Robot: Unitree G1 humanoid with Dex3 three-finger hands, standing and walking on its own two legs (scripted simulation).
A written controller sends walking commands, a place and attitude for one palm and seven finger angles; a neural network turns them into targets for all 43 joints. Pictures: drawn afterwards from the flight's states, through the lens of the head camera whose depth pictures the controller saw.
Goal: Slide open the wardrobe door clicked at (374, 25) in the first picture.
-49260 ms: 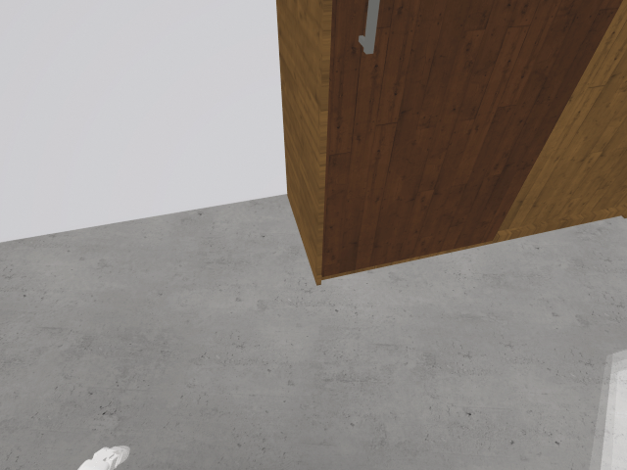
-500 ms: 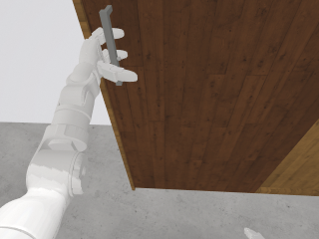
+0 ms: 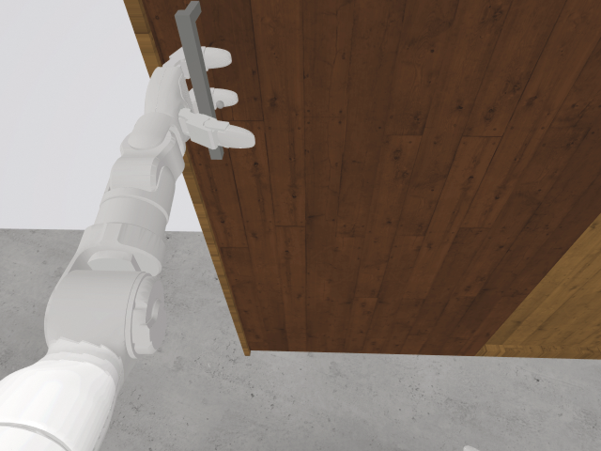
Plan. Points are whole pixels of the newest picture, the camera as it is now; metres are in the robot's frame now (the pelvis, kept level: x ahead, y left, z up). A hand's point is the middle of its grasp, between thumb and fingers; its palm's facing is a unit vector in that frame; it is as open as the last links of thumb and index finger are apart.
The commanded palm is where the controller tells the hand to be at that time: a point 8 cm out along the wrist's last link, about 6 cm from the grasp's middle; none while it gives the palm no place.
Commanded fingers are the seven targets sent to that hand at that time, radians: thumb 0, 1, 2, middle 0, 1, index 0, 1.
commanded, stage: grip the handle and tug to test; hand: left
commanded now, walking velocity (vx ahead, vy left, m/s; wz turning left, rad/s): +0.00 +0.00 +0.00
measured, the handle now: (206, 87) +0.52 +0.13 +0.23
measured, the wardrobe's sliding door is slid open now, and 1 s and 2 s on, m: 0.00 0.00 0.00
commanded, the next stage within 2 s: tug the door sideways, standing still in 1.40 s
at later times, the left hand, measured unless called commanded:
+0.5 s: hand (219, 105) +0.48 +0.11 +0.23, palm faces -0.04 -1.00 +0.00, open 8.1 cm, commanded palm +0.45 +0.16 +0.23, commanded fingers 0.00 0.76 0.84 -0.44 -1.38 -0.44 -1.38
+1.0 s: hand (222, 104) +0.48 +0.10 +0.23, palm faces -0.03 -1.00 +0.00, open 4.8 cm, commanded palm +0.45 +0.16 +0.23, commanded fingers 0.00 0.90 0.90 -0.45 -1.40 -0.45 -1.40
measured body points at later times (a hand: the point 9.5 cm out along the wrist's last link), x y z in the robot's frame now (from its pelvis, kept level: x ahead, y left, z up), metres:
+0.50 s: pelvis +0.00 +0.00 +0.00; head +0.02 -0.01 +0.45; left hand +0.47 +0.16 +0.24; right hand +0.10 -0.25 -0.12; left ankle -0.03 +0.11 -0.74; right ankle +0.03 -0.13 -0.74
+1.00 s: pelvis +0.01 +0.00 +0.00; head +0.02 -0.02 +0.45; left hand +0.47 +0.16 +0.24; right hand +0.11 -0.25 -0.12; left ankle -0.03 +0.11 -0.74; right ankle +0.03 -0.13 -0.74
